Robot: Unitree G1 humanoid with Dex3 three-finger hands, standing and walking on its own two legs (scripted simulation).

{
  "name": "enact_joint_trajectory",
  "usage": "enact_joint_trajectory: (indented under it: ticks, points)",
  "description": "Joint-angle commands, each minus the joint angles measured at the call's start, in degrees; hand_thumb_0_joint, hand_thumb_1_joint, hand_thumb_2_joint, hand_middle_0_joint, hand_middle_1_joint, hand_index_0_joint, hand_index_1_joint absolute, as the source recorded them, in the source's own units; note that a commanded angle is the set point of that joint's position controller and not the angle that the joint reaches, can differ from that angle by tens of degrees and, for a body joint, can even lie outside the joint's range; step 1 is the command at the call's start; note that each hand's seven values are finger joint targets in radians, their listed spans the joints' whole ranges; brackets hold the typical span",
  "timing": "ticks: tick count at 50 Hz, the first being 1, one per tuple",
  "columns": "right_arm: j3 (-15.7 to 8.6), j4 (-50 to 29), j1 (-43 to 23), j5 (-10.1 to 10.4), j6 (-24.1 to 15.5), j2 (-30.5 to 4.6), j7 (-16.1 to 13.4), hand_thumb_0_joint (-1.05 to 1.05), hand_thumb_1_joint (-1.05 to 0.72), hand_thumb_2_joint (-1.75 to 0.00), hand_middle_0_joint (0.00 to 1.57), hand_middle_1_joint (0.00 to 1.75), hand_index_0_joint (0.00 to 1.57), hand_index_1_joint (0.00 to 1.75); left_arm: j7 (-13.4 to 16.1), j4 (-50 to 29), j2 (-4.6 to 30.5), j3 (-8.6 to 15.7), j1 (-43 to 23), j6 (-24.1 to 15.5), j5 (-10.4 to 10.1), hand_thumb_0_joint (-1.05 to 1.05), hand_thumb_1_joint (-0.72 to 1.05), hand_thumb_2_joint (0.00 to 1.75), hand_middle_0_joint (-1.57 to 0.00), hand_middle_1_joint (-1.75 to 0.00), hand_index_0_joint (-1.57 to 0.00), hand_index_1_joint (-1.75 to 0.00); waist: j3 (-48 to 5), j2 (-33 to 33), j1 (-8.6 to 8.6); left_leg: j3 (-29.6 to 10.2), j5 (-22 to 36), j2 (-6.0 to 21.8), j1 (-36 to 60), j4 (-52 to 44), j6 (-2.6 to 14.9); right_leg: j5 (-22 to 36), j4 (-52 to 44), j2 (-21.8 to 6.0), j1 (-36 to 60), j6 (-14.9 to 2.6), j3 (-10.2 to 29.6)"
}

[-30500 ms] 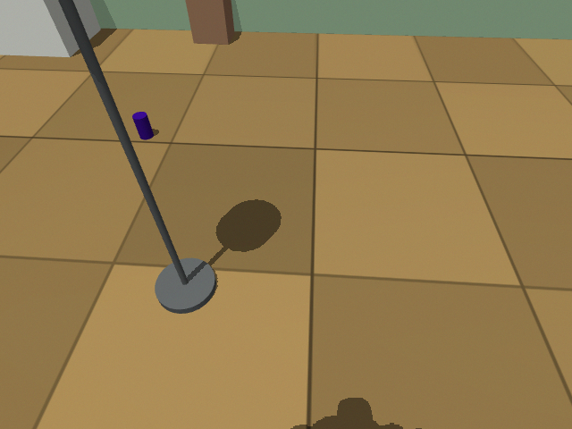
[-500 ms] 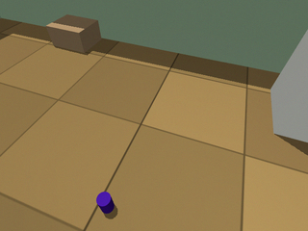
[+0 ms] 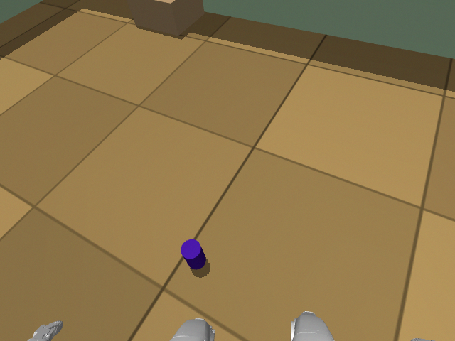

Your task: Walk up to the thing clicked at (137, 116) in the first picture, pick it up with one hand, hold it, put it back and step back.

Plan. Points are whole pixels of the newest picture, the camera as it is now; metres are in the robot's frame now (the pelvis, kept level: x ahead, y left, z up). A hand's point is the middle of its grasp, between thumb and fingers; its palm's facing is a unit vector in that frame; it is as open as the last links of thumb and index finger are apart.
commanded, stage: walk up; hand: left
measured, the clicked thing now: (193, 254) +0.49 +0.21 -0.67
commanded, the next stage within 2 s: none
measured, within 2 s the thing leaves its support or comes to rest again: neither
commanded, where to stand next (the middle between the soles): +0.08 +0.00 m, yaw -4 degrees
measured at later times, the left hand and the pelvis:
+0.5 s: hand out of the picture +0.07 +0.31 -0.17, palm faces -0.08 -0.95 -0.29, open 7.3 cm; pelvis +0.02 +0.03 +0.01, yaw -3 degrees
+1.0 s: hand out of the picture +0.13 +0.32 -0.10, palm faces -0.04 -0.79 -0.61, open 7.3 cm; pelvis -0.01 +0.02 -0.01, yaw -4 degrees
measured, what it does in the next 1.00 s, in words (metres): steps on the spot: left foot, then right foot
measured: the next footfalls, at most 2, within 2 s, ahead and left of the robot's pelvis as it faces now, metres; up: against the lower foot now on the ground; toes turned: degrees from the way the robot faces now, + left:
left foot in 0.06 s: +0.03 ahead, +0.19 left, +0.00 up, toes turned -1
right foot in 0.60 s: +0.14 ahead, -0.16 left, +0.00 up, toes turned -4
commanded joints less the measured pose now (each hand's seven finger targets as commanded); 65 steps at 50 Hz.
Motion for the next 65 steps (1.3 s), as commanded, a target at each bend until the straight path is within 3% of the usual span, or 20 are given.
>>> enact_joint_trajectory:
  ticks: [1,3,4,5,6,9,11,21,29,31,33,36,42,49,53,54,56,57,60,65]
  points:
    - [-3.8,-1.6,10.0,2.0,-1.9,-9.4,0.4,0.0,-0.9,-0.9,0.2,0.3,0.2,0.3,1.4,-3.9,22.3,6.6,-2.6,-0.1,1.3,0.0,0.9,0.9,-0.2,-0.3,-0.2,-0.3,-11.4,-23.8,-2.45,8.4,-0.4,0.8,9.4,-14.6,2.24,-18.8,-16.2,-10.8,-1.9,-12.5,10.9]
    - [-4.7,3.7,19.5,2.3,-2.7,-10.1,-0.5,0.0,-0.9,-0.9,0.2,0.3,0.2,0.3,0.9,-4.2,15.4,4.4,-3.2,1.4,1.2,0.0,0.9,0.9,-0.2,-0.3,-0.2,-0.3,-11.7,-7.8,-7.35,9.0,4.9,-4.2,23.6,-24.8,1.77,-31.1,5.5,-1.4,-16.7,-6.31,2.0]
    - [-4.6,2.4,18.7,1.7,-3.5,-13.7,-1.5,0.0,-0.9,-0.9,0.2,0.3,0.2,0.3,0.7,-5.3,9.4,2.2,-2.2,1.7,0.3,0.0,0.9,0.9,-0.2,-0.3,-0.2,-0.3,-8.4,10.6,-7.75,-12.6,-14.9,6.0,17.7,-39.3,5.81,-30.7,23.8,7.5,-24.9,-3.95,-3.8]
    - [-4.6,-1.3,10.2,2.2,-4.4,-19.6,-2.1,0.0,-0.9,-0.9,0.2,0.3,0.2,0.3,1.0,-5.0,11.8,2.8,-3.3,1.5,0.2,0.0,0.9,0.9,-0.2,-0.3,-0.2,-0.3,-4.3,11.5,-6.13,-34.6,-30.8,16.6,2.9,-50.4,12.11,-25.9,26.7,10.0,-24.1,-3.0,6.3]
    - [-4.0,-2.0,1.8,2.8,-5.0,-20.3,-2.7,0.0,-0.9,-0.9,0.2,0.3,0.2,0.3,0.9,-4.1,15.1,2.9,-6.2,1.0,0.3,0.0,0.9,0.9,-0.2,-0.3,-0.2,-0.3,1.7,5.3,-4.09,-39.1,-33.6,20.2,-7.2,-53.4,16.4,-20.8,27.4,5.7,-18.7,-3.55,11.5]
    - [-1.6,-0.6,-0.8,3.0,-9.3,-14.3,-5.4,0.0,-0.9,-0.9,0.2,0.3,0.2,0.3,-2.5,1.6,13.6,3.3,1.7,2.4,-0.9,0.0,0.9,0.9,-0.2,-0.3,-0.2,-0.3,-1.2,-7.7,1.19,-17.0,-6.1,11.9,8.4,-39.7,9.14,-6.0,25.9,5.9,-18.7,-3.33,15.5]
    - [-3.5,2.8,8.9,4.2,-11.0,-18.2,-7.5,0.0,-0.9,-0.9,0.2,0.3,0.2,0.3,-4.3,0.7,15.7,4.7,4.2,4.6,1.2,0.0,0.9,0.9,-0.2,-0.3,-0.2,-0.3,-3.5,-6.5,0.06,-16.9,7.5,14.7,18.1,-36.1,7.37,-5.5,29.0,6.4,-22.0,-2.62,16.9]
    - [-2.7,1.7,11.7,4.1,-13.3,-14.4,-11.0,0.0,-0.9,-0.9,0.2,0.3,0.2,0.3,-7.6,-5.5,13.4,4.6,0.7,6.8,0.6,0.0,0.9,0.9,-0.2,-0.3,-0.2,-0.3,-2.2,2.8,-0.62,-4.2,45.4,15.7,20.3,-30.4,11.44,-5.6,27.1,8.7,-19.5,-1.59,17.5]
    - [0.2,-2.2,1.0,3.7,-9.4,-10.0,-7.5,0.0,-0.9,-0.9,0.2,0.3,0.2,0.3,-5.5,2.9,11.9,3.7,10.7,2.7,-2.8,0.0,0.9,0.9,-0.2,-0.3,-0.2,-0.3,-8.8,5.4,4.45,10.4,30.0,5.6,3.6,-10.7,7.45,2.0,-6.9,9.6,18.9,-1.82,1.9]
    - [3.0,-3.3,8.8,5.0,-9.0,-3.2,-7.4,0.0,-0.9,-0.9,0.2,0.3,0.2,0.3,-4.3,1.7,19.7,5.9,11.5,1.5,-1.2,0.0,0.9,0.9,-0.2,-0.3,-0.2,-0.3,-13.4,-19.8,3.25,9.7,-1.7,-2.7,-7.7,8.7,3.15,19.9,-11.0,-3.6,25.3,-6.98,26.3]
    - [1.2,-2.3,5.5,5.4,-8.2,-7.9,-8.5,0.0,-0.9,-0.9,0.2,0.3,0.2,0.3,-3.9,-1.7,19.6,4.4,4.4,1.6,-1.5,0.0,0.9,0.9,-0.2,-0.3,-0.2,-0.3,-14.1,-15.7,2.18,2.1,-8.2,-1.6,-2.4,11.6,2.37,10.1,-19.1,-13.3,13.6,-18.54,42.1]
    - [1.1,1.1,6.1,5.9,-6.6,-8.4,-7.7,0.0,-0.9,-0.9,0.2,0.3,0.2,0.3,-2.3,-1.7,15.5,3.2,0.3,0.5,-1.8,0.0,0.9,0.9,-0.2,-0.3,-0.2,-0.3,-9.7,-11.2,-0.42,-0.2,-1.5,1.5,-5.3,8.8,2.19,8.4,-12.5,-6.6,11.6,-13.18,27.7]
    - [-0.7,-4.3,2.2,1.3,-1.9,-9.0,-5.1,0.0,-0.9,-0.9,0.2,0.3,0.2,0.3,2.9,-1.5,17.0,4.5,7.3,-0.3,-2.9,0.0,0.9,0.9,-0.2,-0.3,-0.2,-0.3,-10.6,-11.5,1.58,-4.1,2.1,-0.5,-11.6,19.2,0.06,30.0,-7.8,-9.9,12.7,-15.7,26.7]
    - [-0.8,0.6,6.2,5.2,-3.4,-8.0,-4.3,0.0,-0.9,-0.9,0.2,0.3,0.2,0.3,0.8,-7.1,13.5,3.5,-7.5,1.1,1.0,0.0,0.9,0.9,-0.2,-0.3,-0.2,-0.3,-12.7,-28.2,-0.59,7.5,2.1,-2.8,-0.9,-0.8,-1.13,-22.1,-12.4,-0.1,0.5,-12.33,14.9]
    - [-1.4,6.5,14.5,4.4,-7.1,-9.2,-6.1,0.0,-0.9,-0.9,0.2,0.3,0.2,0.3,-1.7,-6.3,12.5,3.6,-5.4,5.6,1.0,0.0,0.9,0.9,-0.2,-0.3,-0.2,-0.3,-13.0,-20.0,-1.9,12.1,8.6,-4.8,14.3,-25.8,-0.64,-29.3,3.5,4.4,-5.8,-10.74,13.4]
    - [-1.6,6.6,15.1,2.9,-8.0,-11.2,-6.7,0.0,-0.9,-0.9,0.2,0.3,0.2,0.3,-1.5,-5.9,8.9,2.5,-2.5,6.1,0.3,0.0,0.9,0.9,-0.2,-0.3,-0.2,-0.3,-10.2,-9.7,-2.87,0.3,0.7,-1.7,16.3,-30.8,1.3,-28.3,16.3,9.2,-14.7,-8.79,14.1]
    - [-2.4,2.2,3.2,3.0,-8.6,-21.5,-7.5,0.0,-0.9,-0.9,0.2,0.3,0.2,0.3,-1.2,-6.3,12.7,3.2,-8.3,5.7,0.5,0.0,0.9,0.9,-0.2,-0.3,-0.2,-0.3,-0.4,-4.3,-2.47,-43.0,-21.4,25.5,-4.5,-48.3,14.87,-20.3,27.9,9.5,-20.0,-3.95,19.3]
    - [-2.5,1.2,-4.0,2.6,-9.4,-22.0,-8.1,0.0,-0.9,-0.9,0.2,0.3,0.2,0.3,-1.8,-5.4,16.1,4.2,-10.5,5.2,0.7,0.0,0.9,0.9,-0.2,-0.3,-0.2,-0.3,3.9,-5.7,-0.56,-43.6,-23.1,27.0,-9.8,-48.9,18.75,-17.2,30.4,7.4,-16.5,-3.07,19.2]
    - [-2.4,4.3,1.8,2.8,-11.4,-18.0,-10.4,0.0,-0.9,-0.9,0.2,0.3,0.2,0.3,-4.8,-2.8,16.8,6.1,0.3,6.9,1.0,0.0,0.9,0.9,-0.2,-0.3,-0.2,-0.3,2.2,-8.0,2.89,-18.8,-4.7,15.2,5.6,-38.2,11.01,-6.8,34.3,9.1,-21.4,-2.17,19.8]
    - [-2.3,4.8,5.6,2.7,-12.9,-15.3,-9.0,0.0,-0.9,-0.9,0.2,0.3,0.2,0.3,-8.0,-2.8,14.6,6.0,2.8,5.8,0.3,0.0,0.9,0.9,-0.2,-0.3,-0.2,-0.3,-4.9,8.1,1.27,-11.5,-11.4,11.0,14.4,-39.8,9.16,-6.4,27.1,8.4,-17.4,-1.27,13.5]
